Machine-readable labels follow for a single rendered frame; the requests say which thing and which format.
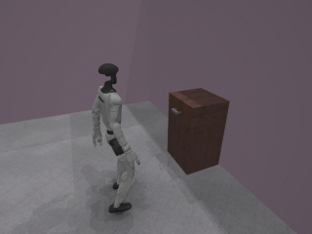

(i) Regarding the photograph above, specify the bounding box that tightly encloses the robot right forearm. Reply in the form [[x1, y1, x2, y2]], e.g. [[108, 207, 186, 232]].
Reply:
[[112, 123, 132, 154]]

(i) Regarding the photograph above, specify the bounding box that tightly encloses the robot left upper arm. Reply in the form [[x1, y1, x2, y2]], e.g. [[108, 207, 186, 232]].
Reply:
[[92, 86, 103, 115]]

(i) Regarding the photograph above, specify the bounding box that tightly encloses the robot right hand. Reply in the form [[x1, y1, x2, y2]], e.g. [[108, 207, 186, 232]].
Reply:
[[126, 150, 140, 169]]

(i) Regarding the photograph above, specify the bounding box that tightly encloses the cabinet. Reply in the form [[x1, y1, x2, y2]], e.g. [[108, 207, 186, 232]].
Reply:
[[167, 88, 230, 175]]

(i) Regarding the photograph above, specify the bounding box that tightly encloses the robot left forearm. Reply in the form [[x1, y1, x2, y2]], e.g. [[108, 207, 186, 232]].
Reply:
[[92, 111, 100, 133]]

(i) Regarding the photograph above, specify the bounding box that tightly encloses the drawer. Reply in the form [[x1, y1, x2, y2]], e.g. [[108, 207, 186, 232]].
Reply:
[[170, 97, 192, 126]]

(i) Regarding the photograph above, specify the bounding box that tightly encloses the right robot foot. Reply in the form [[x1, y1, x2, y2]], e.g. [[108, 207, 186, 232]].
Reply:
[[109, 203, 132, 213]]

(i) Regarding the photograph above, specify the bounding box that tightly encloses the robot torso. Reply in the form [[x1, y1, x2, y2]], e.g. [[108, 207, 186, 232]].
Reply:
[[98, 90, 122, 146]]

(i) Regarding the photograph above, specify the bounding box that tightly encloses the handle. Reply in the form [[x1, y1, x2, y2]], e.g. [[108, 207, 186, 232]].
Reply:
[[171, 108, 181, 114]]

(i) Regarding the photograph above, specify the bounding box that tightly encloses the robot left hand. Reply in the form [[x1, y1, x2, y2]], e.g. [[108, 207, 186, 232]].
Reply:
[[92, 131, 102, 147]]

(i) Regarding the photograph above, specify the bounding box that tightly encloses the robot right upper arm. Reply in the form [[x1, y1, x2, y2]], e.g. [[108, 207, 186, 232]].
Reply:
[[108, 94, 122, 131]]

